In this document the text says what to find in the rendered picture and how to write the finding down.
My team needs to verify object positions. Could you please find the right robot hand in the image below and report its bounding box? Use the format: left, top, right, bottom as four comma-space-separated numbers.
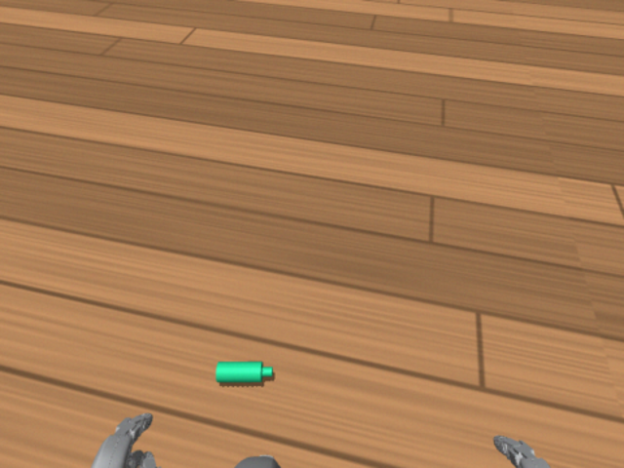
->
493, 436, 551, 468

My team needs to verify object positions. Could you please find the left robot hand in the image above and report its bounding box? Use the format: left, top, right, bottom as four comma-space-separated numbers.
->
91, 413, 162, 468

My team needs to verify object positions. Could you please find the bottle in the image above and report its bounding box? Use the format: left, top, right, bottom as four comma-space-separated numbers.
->
215, 362, 273, 382

